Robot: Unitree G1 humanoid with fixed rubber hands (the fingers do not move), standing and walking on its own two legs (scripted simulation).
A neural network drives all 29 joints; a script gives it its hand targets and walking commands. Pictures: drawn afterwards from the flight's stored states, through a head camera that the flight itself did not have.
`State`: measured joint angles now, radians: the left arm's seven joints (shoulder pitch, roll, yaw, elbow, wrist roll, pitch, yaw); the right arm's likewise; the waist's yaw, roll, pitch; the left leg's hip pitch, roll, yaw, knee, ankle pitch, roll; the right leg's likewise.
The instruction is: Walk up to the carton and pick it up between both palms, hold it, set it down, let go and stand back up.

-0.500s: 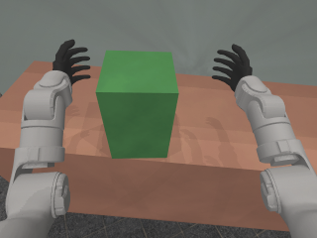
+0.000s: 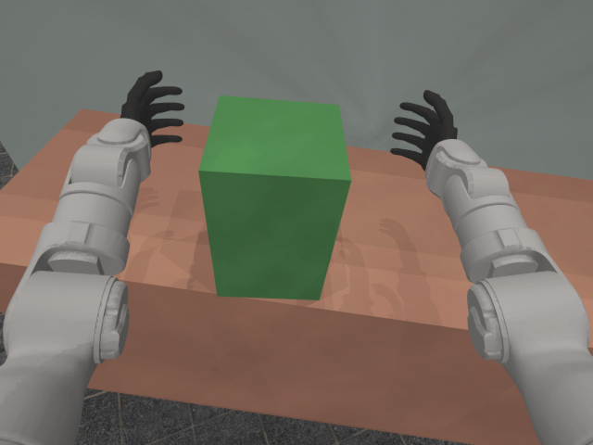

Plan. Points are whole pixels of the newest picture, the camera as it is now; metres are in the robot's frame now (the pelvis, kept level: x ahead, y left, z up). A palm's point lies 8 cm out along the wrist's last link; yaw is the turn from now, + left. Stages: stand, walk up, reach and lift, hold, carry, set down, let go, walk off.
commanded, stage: reach and lift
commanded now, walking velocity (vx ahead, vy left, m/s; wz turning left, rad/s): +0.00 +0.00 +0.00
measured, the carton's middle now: (273, 207) +0.45 +0.03 +0.07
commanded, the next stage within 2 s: none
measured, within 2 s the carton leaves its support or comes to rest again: neither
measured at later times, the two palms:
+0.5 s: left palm (168, 187) +0.43 +0.18 +0.12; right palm (403, 200) +0.43 -0.17 +0.11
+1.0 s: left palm (185, 193) +0.43 +0.16 +0.11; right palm (387, 206) +0.42 -0.14 +0.11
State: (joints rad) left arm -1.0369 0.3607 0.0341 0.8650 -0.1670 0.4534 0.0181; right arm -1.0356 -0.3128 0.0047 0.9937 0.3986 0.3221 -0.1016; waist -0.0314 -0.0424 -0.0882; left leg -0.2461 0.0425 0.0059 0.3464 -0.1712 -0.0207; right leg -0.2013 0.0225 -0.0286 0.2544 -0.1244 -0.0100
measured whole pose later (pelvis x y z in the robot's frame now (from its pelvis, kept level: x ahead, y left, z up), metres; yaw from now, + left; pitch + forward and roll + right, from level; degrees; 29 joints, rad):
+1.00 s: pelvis -0.01 +0.00 -0.01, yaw -1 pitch +9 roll -1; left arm -0.97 0.13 0.15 1.14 -0.03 0.02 0.12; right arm -0.94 -0.12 -0.05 1.14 0.22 0.03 -0.17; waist 0.01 -0.02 -0.12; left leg -0.40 0.04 0.01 0.40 -0.17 -0.02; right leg -0.37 0.02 -0.01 0.33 -0.13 -0.01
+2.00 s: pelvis +0.01 +0.01 +0.00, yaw -1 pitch -2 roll +0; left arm -0.78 -0.12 0.50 0.69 0.46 0.19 -0.01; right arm -0.74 0.15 -0.51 0.80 -0.34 -0.07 -0.04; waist 0.00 -0.04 0.05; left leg -0.07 0.02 0.04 0.29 -0.18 0.00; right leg -0.06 0.00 -0.01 0.24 -0.15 0.01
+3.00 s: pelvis -0.01 +0.01 +0.00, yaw +0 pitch -6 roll -1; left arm -0.67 -0.14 0.38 0.53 0.42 0.29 0.05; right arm -0.70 0.08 -0.30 0.88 -0.14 -0.13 -0.13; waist -0.04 -0.06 0.08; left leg -0.03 0.03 0.04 0.31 -0.17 0.00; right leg 0.01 0.00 -0.07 0.23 -0.13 0.00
